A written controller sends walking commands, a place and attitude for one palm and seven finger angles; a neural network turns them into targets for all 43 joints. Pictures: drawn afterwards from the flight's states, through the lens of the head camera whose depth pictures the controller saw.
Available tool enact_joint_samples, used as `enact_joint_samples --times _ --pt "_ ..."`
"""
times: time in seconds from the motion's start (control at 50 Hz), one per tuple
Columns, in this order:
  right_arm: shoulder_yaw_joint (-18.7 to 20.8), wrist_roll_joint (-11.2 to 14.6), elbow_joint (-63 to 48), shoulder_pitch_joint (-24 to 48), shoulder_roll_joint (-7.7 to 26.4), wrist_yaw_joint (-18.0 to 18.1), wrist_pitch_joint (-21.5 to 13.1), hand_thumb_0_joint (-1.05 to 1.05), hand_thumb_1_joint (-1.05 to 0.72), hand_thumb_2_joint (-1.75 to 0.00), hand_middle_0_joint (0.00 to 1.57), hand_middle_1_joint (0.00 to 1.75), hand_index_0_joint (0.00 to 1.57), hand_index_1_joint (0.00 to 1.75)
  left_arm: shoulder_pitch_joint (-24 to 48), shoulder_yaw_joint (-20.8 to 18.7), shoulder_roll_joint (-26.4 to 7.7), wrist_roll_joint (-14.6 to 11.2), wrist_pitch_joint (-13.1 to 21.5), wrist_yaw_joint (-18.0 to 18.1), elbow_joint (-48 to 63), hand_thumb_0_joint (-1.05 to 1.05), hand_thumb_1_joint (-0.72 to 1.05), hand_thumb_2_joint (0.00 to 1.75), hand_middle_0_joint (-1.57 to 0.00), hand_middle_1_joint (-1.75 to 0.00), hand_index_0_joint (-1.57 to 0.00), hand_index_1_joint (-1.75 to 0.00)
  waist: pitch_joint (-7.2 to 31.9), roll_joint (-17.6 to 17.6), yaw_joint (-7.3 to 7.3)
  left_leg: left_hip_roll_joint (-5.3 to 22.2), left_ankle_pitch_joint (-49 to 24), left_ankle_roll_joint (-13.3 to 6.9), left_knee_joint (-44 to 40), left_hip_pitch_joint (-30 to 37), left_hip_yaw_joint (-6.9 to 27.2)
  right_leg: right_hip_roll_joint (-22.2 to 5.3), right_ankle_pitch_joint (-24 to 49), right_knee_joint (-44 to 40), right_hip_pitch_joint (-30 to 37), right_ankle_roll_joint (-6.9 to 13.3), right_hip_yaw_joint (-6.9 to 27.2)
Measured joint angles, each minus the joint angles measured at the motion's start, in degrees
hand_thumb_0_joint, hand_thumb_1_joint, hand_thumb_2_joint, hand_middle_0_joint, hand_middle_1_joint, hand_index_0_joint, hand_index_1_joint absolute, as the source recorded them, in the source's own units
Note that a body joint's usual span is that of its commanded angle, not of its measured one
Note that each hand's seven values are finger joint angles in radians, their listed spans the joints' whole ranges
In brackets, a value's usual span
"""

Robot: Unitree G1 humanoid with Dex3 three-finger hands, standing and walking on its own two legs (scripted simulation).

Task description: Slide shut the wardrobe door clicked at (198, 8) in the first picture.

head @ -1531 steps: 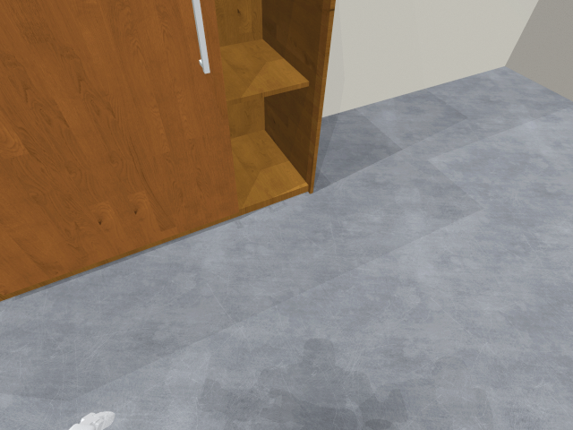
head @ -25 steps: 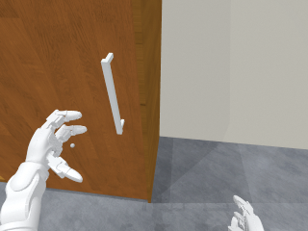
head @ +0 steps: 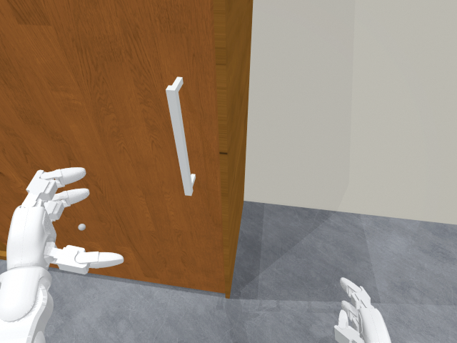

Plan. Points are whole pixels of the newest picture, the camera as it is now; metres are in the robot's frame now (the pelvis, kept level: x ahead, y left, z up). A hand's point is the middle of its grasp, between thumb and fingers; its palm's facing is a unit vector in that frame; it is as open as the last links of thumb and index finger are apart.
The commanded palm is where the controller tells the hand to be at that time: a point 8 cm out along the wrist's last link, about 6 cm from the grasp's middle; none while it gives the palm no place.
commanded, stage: draw the hand back to the body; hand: left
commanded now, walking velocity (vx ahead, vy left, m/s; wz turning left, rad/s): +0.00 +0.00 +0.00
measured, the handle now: (184, 143) +0.46 +0.16 +0.11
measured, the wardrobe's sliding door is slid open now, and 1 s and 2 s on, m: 0.00 0.00 0.00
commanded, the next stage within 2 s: step back with the hand held close in 0.90 s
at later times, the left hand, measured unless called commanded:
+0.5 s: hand (54, 229) +0.21 +0.27 +0.16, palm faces +0.44 -0.83 -0.36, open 9.0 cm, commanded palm +0.16 +0.31 +0.18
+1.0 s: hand (51, 234) +0.20 +0.27 +0.16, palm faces +0.46 -0.81 -0.35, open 7.4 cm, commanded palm +0.15 +0.31 +0.18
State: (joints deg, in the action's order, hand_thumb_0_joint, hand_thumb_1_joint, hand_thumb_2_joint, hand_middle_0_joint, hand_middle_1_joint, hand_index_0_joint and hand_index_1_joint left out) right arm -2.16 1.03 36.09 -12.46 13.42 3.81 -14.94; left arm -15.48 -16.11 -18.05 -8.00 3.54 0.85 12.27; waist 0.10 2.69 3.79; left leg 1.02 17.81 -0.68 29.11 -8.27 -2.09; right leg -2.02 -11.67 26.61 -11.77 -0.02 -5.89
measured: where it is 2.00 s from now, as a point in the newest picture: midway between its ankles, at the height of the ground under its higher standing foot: outside the picture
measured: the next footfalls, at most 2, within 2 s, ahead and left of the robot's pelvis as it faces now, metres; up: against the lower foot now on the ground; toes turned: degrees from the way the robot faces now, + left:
none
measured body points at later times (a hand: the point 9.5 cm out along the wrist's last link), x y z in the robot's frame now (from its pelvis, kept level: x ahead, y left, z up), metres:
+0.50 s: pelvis +0.02 +0.01 +0.00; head -0.01 +0.00 +0.45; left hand +0.18 +0.31 +0.18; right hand +0.21 -0.20 -0.07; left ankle -0.02 +0.11 -0.74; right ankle +0.03 -0.12 -0.74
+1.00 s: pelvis +0.01 +0.01 +0.00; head -0.01 -0.01 +0.45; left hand +0.17 +0.31 +0.18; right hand +0.20 -0.21 -0.08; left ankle -0.02 +0.11 -0.74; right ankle +0.03 -0.12 -0.74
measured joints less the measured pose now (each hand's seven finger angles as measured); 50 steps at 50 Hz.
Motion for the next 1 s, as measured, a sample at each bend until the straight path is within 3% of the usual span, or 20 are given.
enact_joint_samples --times 0.1,0.2,0.42,0.62,0.76,1.0 --pt "0.46 -0.59 1.0 -0.13 -0.36 -0.27 2.15 0.01 -0.9 -0.9 0.2 0.3 0.2 0.3 -4.0 1.94 0.77 2.3 1.13 3.07 2.31 -0.01 -0.17 0.39 -0.24 -0.92 -0.24 -0.92 -0.45 0.17 0.5 -0.52 -0.54 -0.41 -1.59 1.16 -0.24 -0.41 0.37 -1.14 0.94 -0.43 0.25" --pt "0.7 -0.83 1.9 -0.62 -0.9 -0.06 3.42 0.01 -0.9 -0.9 0.2 0.3 0.2 0.3 -5.57 1.19 -0.05 3.41 1.5 4.54 4.27 -0.01 0.01 0.47 -0.23 -0.82 -0.24 -0.82 -0.33 0.06 0.72 -0.74 -0.39 -0.58 -2.41 2.7 -0.22 -0.57 0.13 -1.79 2.42 -0.68 0.24" --pt "1.34 -1.05 1.05 0.0 -1.1 -0.67 5.06 0.01 -0.9 -0.9 0.2 0.3 0.2 0.3 -8.5 -1.33 -0.78 3.65 2.18 4.72 7.64 0.0 0.4 0.66 -0.22 -0.59 -0.23 -0.59 -0.11 0.57 0.49 -0.92 0.1 -0.88 -3.24 4.28 -0.9 -0.65 -0.19 -2.36 3.61 -1.16 0.94" --pt "1.7 -1.08 0.53 0.06 -0.92 -0.52 5.4 0.01 -0.9 -0.9 0.2 0.3 0.2 0.3 -11.2 -3.13 -1.33 3.69 1.87 5.12 10.69 0.01 0.74 0.83 -0.21 -0.39 -0.22 -0.39 -0.26 0.45 1.4 -0.77 0.36 -0.84 -2.96 4.5 -0.66 -0.5 -0.19 -2.7 4.21 -1.19 0.71" --pt "1.46 -1.22 0.68 0.54 -1.16 -0.29 5.47 0.01 -0.9 -0.9 0.2 0.3 0.2 0.3 -9.82 -2.61 -0.52 3.77 1.51 5.51 9.9 0.01 0.85 0.88 -0.2 -0.33 -0.21 -0.33 -0.82 0.36 1.53 -0.86 -0.05 -0.79 -3.05 4.3 -0.49 -0.6 0.0 -2.54 3.96 -1.06 0.56" --pt "1.42 -1.24 1.0 -0.06 -1.42 -0.15 5.22 0.01 -0.9 -0.9 0.2 0.3 0.2 0.3 -10.23 -2.59 -0.88 3.72 1.85 5.4 10.14 0.02 0.89 0.9 -0.2 -0.3 -0.21 -0.3 -1.07 0.58 1.01 -0.38 -0.23 -0.4 -3.15 4.66 -0.5 -0.1 0.25 -2.8 4.33 -0.63 0.56"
